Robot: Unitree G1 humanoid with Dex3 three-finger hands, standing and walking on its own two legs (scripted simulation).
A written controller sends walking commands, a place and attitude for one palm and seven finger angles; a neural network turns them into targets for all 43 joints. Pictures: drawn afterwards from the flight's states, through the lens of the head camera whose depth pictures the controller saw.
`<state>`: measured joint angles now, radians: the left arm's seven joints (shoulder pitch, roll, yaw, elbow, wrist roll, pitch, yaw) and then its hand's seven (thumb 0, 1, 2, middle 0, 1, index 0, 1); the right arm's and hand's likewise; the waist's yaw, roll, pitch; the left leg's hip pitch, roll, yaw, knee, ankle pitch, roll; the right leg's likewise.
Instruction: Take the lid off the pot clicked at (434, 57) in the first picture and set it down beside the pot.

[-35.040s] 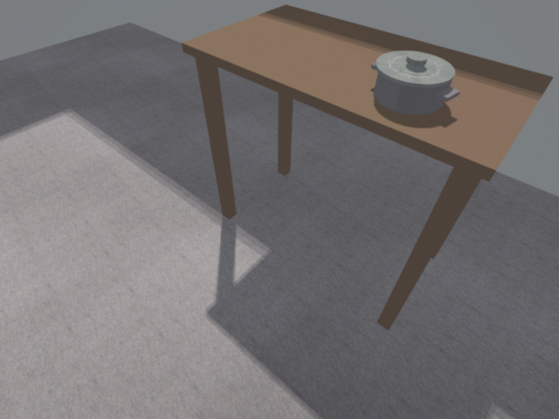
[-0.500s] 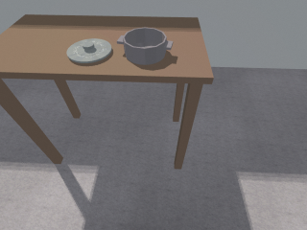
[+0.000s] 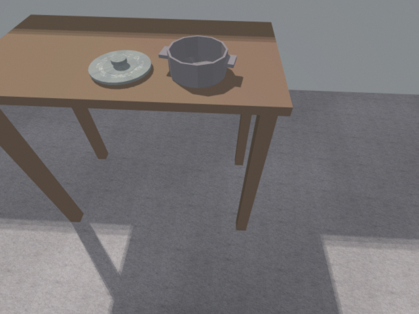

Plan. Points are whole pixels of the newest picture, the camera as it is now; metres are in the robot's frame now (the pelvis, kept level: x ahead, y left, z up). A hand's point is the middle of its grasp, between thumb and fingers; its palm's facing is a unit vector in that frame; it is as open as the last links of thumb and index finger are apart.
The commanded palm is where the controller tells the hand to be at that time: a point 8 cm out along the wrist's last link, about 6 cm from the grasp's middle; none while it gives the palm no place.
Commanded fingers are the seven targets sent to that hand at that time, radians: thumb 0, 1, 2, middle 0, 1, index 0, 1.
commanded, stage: let the arm hang, fingers relaxed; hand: left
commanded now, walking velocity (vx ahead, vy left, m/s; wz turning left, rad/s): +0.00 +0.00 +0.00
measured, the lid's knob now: (118, 60) +0.75 +0.31 +0.09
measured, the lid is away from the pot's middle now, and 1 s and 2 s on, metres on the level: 0.23 0.23 0.23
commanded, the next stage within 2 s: look to check the result in 0.70 s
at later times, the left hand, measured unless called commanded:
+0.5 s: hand out of the picture +0.01 +0.17 -0.18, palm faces +0.04 -0.98 -0.20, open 7.3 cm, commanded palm none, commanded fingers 0.00 0.90 0.90 -0.20 -0.30 -0.20 -0.30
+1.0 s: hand out of the picture +0.01 +0.17 -0.18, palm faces +0.05 -0.98 -0.20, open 7.3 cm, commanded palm none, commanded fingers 0.00 0.90 0.90 -0.20 -0.30 -0.20 -0.30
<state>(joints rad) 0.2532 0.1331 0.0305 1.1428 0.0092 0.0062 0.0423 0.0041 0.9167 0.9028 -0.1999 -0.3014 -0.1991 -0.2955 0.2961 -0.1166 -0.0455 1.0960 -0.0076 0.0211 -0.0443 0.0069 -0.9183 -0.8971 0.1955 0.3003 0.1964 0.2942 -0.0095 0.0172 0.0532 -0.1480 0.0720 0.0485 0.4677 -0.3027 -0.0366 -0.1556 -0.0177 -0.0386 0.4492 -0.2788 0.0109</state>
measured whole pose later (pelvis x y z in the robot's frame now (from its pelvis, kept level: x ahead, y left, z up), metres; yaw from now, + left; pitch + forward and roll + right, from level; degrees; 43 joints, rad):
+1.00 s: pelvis +0.00 +0.00 +0.00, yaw +0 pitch -1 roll +0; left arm 0.26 0.13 0.04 1.14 0.01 0.01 0.04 0.01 0.92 0.90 -0.20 -0.30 -0.20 -0.30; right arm 0.30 -0.11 -0.04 1.10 -0.01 0.02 -0.05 0.00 -0.91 -0.90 0.20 0.30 0.20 0.29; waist -0.01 0.01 0.06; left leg -0.13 0.07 0.05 0.45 -0.30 -0.04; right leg -0.14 -0.02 -0.03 0.44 -0.28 0.01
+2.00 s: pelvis +0.00 +0.00 +0.00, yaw +0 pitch -1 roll +0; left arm 0.27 0.13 0.03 1.14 0.01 0.00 0.05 0.01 0.92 0.90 -0.20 -0.30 -0.20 -0.30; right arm 0.31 -0.10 -0.04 1.11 -0.01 0.02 -0.05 0.00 -0.91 -0.90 0.20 0.30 0.20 0.29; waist -0.01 0.01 0.06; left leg -0.14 0.08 0.05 0.45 -0.29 -0.04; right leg -0.15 -0.01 -0.03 0.44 -0.27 0.01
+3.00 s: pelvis +0.00 -0.01 +0.00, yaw +0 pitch -1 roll +0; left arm 0.27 0.12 0.04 1.14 0.01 0.00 0.05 0.01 0.92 0.90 -0.20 -0.30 -0.20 -0.30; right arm 0.30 -0.11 -0.04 1.11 -0.01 0.02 -0.05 0.00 -0.91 -0.90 0.20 0.30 0.20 0.29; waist -0.01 0.02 0.05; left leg -0.13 0.08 0.05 0.44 -0.29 -0.05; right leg -0.14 -0.01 -0.04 0.44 -0.28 0.00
